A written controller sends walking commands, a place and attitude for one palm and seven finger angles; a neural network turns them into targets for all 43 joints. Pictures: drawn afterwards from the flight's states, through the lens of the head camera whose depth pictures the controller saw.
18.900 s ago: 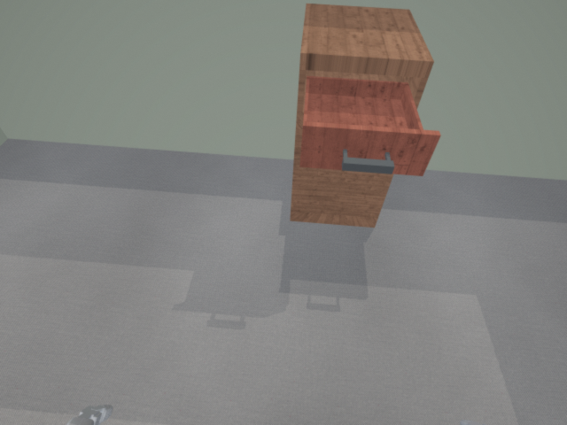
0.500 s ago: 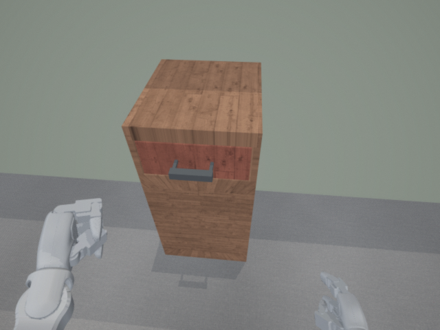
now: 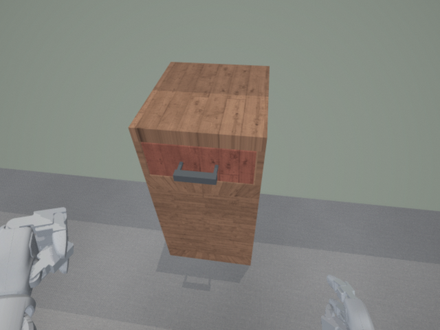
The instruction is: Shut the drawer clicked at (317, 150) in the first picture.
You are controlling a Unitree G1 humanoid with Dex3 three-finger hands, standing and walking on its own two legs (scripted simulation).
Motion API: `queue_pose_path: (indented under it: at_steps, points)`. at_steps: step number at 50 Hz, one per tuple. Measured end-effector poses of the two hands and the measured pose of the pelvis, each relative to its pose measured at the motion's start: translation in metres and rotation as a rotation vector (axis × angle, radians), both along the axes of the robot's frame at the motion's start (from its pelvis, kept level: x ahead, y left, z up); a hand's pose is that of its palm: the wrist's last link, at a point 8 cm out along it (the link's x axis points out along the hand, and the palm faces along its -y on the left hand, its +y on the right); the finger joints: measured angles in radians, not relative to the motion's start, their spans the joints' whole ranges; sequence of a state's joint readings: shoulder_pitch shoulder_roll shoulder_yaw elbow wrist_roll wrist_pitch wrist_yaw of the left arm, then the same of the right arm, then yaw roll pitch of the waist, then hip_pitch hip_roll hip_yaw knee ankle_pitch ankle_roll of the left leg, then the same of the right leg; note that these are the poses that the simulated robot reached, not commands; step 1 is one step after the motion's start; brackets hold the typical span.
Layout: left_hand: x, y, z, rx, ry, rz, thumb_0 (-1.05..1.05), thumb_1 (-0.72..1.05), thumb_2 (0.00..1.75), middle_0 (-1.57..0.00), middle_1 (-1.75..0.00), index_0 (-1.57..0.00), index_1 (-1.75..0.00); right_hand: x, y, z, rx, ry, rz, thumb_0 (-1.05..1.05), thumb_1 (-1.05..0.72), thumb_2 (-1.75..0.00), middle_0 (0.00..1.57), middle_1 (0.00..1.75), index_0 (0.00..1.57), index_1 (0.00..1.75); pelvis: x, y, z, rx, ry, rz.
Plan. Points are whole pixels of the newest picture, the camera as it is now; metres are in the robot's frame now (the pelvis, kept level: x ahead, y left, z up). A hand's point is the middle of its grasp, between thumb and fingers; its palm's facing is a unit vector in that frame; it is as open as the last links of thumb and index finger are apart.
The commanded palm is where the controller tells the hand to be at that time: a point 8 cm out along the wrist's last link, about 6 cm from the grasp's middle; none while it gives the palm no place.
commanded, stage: step back with the hand held close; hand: left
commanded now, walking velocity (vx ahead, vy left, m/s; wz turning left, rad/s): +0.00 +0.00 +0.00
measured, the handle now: (196, 171) +0.58 +0.15 -0.11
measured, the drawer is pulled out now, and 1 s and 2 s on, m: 0.00 0.00 0.00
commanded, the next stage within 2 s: stop stepping back and stand still in 1.36 s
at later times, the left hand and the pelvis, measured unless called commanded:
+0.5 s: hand (56, 250) +0.17 +0.24 +0.16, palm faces +0.25 -0.82 -0.51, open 3.3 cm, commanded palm +0.11 +0.29 +0.17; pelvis -0.03 +0.01 +0.00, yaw -1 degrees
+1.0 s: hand out of the picture +0.06 +0.27 +0.16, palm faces +0.38 -0.76 -0.53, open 3.3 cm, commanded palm -0.01 +0.30 +0.17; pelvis -0.12 +0.01 -0.02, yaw +5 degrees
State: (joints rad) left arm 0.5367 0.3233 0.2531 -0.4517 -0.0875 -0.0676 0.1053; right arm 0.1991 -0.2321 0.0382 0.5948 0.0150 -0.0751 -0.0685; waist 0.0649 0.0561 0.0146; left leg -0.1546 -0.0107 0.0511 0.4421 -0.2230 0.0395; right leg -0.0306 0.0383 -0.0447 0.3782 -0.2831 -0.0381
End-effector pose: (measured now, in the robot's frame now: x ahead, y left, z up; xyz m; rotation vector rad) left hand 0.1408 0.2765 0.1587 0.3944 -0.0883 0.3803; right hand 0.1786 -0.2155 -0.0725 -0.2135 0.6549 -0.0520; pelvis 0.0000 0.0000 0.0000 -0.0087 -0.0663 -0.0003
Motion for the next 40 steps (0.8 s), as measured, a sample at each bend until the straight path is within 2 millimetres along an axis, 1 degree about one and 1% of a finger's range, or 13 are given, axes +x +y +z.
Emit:
queue_pose_path:
  at_steps: [3,6,8,10,12,16,19,25,28,33,37,40]
  points:
    - [0.003,-0.004,0.009,0.029,-0.025,-0.021,0.02,0.89,0.90,-1.40,-1.59,-1.40,-1.60,-0.001,-0.004,0.000,-0.001,-0.004,-0.007,0.01,-0.91,-0.89,0.20,0.30,0.20,0.30,0.002,-0.002,0.000,-0.001,0.002,-0.004]
    - [0.009,-0.001,0.026,0.105,-0.078,-0.040,0.02,0.89,0.90,-1.41,-1.59,-1.40,-1.60,-0.001,-0.009,0.000,-0.005,0.013,-0.023,0.01,-0.91,-0.89,0.20,0.30,0.20,0.30,0.003,-0.003,0.000,-0.008,0.020,-0.008]
    - [0.014,0.001,0.030,0.135,-0.084,-0.049,0.02,0.89,0.90,-1.41,-1.59,-1.40,-1.60,-0.003,-0.014,-0.001,-0.005,0.033,-0.045,0.01,-0.91,-0.89,0.20,0.30,0.20,0.30,0.001,-0.002,0.000,-0.009,0.034,-0.013]
    - [0.019,0.002,0.026,0.139,-0.058,-0.059,0.02,0.89,0.90,-1.40,-1.59,-1.40,-1.60,-0.006,-0.018,-0.003,-0.005,0.054,-0.071,0.01,-0.91,-0.89,0.20,0.30,0.20,0.30,0.000,-0.001,0.001,-0.008,0.048,-0.018]
    - [0.022,0.002,0.016,0.125,-0.008,-0.075,0.02,0.89,0.90,-1.40,-1.59,-1.40,-1.60,-0.011,-0.023,-0.005,-0.007,0.078,-0.099,0.01,-0.91,-0.89,0.20,0.30,0.20,0.30,-0.002,0.002,0.001,-0.006,0.061,-0.024]
    - [0.020,-0.002,-0.001,0.100,0.083,-0.117,0.02,0.89,0.90,-1.40,-1.59,-1.40,-1.60,-0.025,-0.028,-0.008,-0.025,0.126,-0.140,0.01,-0.91,-0.89,0.20,0.30,0.20,0.30,-0.008,0.006,0.001,-0.002,0.081,-0.032]
    - [0.014,-0.002,-0.001,0.112,0.092,-0.144,0.02,0.89,0.90,-1.40,-1.59,-1.40,-1.60,-0.034,-0.027,-0.007,-0.046,0.149,-0.148,0.01,-0.91,-0.89,0.20,0.30,0.20,0.30,-0.013,0.008,0.000,-0.002,0.088,-0.030]
    - [-0.007,0.006,0.022,0.184,0.005,-0.151,0.02,0.88,0.90,-1.40,-1.59,-1.40,-1.60,-0.046,-0.018,-0.005,-0.055,0.134,-0.138,0.01,-0.91,-0.89,0.20,0.30,0.20,0.30,-0.029,0.013,-0.003,-0.007,0.086,-0.022]
    - [-0.020,0.012,0.027,0.196,-0.025,-0.132,0.02,0.88,0.90,-1.40,-1.59,-1.40,-1.60,-0.052,-0.011,-0.005,-0.042,0.109,-0.134,0.01,-0.91,-0.89,0.20,0.30,0.20,0.30,-0.039,0.016,-0.004,-0.012,0.082,-0.019]
    - [-0.043,0.022,0.017,0.163,-0.027,-0.093,0.02,0.89,0.90,-1.40,-1.59,-1.40,-1.60,-0.065,0.001,-0.004,-0.026,0.077,-0.123,0.01,-0.91,-0.89,0.20,0.30,0.20,0.30,-0.057,0.021,-0.005,-0.025,0.077,-0.010]
    - [-0.059,0.026,0.006,0.136,-0.020,-0.079,0.02,0.89,0.90,-1.40,-1.59,-1.40,-1.60,-0.081,0.006,-0.004,-0.045,0.081,-0.103,0.01,-0.91,-0.89,0.20,0.30,0.20,0.30,-0.070,0.025,-0.007,-0.038,0.076,0.001]
    - [-0.069,0.027,0.004,0.144,-0.033,-0.083,0.02,0.89,0.90,-1.40,-1.59,-1.40,-1.60,-0.094,0.008,-0.005,-0.070,0.097,-0.085,0.01,-0.91,-0.89,0.20,0.30,0.20,0.30,-0.080,0.025,-0.008,-0.042,0.075,0.018]
